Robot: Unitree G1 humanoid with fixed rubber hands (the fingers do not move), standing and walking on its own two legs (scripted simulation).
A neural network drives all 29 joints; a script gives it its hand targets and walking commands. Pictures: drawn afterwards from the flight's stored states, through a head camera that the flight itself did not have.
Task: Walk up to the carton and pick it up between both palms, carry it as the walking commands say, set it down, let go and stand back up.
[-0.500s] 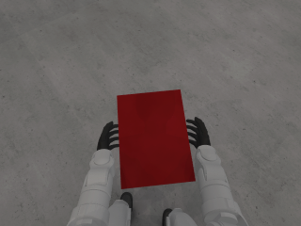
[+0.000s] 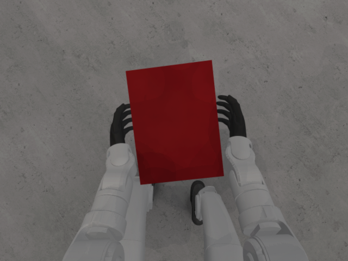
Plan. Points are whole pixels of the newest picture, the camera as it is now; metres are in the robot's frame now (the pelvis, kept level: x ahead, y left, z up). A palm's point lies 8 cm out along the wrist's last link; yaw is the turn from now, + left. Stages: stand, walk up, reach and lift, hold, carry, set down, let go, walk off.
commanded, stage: set down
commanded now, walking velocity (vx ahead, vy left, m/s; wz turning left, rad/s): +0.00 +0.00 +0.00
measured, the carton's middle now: (176, 122) +0.39 +0.02 -0.20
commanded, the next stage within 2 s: none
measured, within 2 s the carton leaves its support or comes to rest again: neither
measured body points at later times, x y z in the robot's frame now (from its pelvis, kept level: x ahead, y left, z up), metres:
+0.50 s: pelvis -0.01 -0.01 -0.07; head +0.30 +0.01 +0.25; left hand +0.40 +0.15 -0.23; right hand +0.43 -0.12 -0.22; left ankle +0.12 +0.11 -0.67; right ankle +0.04 -0.14 -0.67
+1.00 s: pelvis -0.03 -0.01 -0.15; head +0.30 +0.01 +0.15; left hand +0.44 +0.15 -0.31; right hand +0.47 -0.11 -0.29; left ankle +0.12 +0.11 -0.67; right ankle +0.04 -0.14 -0.67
